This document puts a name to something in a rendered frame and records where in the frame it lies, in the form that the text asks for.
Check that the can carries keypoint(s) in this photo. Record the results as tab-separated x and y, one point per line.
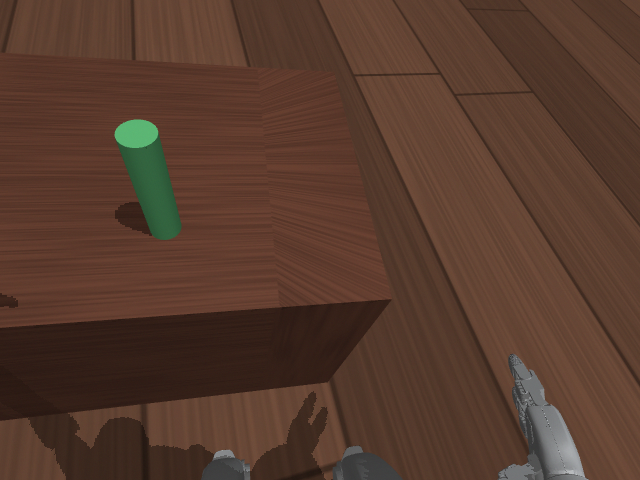
141	149

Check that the right robot hand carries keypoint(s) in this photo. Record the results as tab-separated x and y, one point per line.
552	450

